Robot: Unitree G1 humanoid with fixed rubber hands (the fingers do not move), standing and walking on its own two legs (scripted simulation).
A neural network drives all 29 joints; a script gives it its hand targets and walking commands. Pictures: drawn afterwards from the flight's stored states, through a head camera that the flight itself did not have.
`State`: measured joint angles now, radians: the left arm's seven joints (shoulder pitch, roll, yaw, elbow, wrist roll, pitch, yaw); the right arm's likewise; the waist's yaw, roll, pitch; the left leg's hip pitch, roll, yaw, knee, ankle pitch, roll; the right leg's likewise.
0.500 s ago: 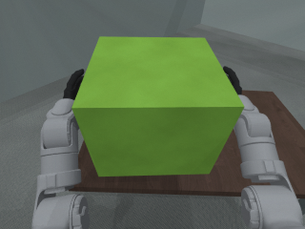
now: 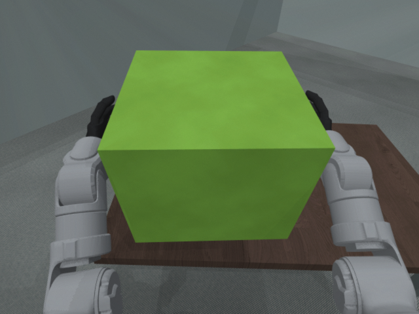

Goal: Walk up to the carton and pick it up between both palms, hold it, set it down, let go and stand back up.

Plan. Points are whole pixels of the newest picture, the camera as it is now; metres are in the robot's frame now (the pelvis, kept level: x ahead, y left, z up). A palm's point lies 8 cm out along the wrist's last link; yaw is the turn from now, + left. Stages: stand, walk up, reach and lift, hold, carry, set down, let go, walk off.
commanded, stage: hold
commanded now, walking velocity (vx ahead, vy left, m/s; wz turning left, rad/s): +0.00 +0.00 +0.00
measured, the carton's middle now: (211, 143) +0.39 -0.01 +0.17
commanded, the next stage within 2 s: none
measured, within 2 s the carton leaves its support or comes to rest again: neither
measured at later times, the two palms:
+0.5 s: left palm (102, 139) +0.36 +0.19 +0.20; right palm (319, 133) +0.36 -0.20 +0.21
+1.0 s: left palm (97, 142) +0.35 +0.19 +0.20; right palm (315, 136) +0.36 -0.19 +0.21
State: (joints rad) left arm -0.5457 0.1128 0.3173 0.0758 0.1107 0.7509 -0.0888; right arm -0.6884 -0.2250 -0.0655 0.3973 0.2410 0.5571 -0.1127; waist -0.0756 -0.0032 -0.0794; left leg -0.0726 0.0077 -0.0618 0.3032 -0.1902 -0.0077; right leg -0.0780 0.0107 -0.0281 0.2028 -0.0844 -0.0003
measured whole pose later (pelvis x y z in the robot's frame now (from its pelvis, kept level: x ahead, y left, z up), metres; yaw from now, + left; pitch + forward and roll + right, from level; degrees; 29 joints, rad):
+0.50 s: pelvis +0.00 +0.00 +0.00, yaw +0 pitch -2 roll -1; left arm -0.57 0.11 0.31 0.11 0.12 0.75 -0.07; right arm -0.72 -0.23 -0.09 0.45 0.24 0.55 -0.09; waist -0.08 -0.01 -0.08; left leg -0.08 0.00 -0.06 0.30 -0.18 -0.01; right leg -0.08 0.01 -0.02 0.21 -0.08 0.00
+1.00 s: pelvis -0.01 +0.00 +0.00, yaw +0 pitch -3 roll -1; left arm -0.57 0.12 0.32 0.10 0.12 0.75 -0.09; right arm -0.70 -0.21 -0.09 0.43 0.23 0.55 -0.11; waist -0.08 -0.01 -0.07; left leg -0.08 0.00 -0.07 0.31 -0.18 0.00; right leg -0.09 0.01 -0.02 0.21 -0.08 0.00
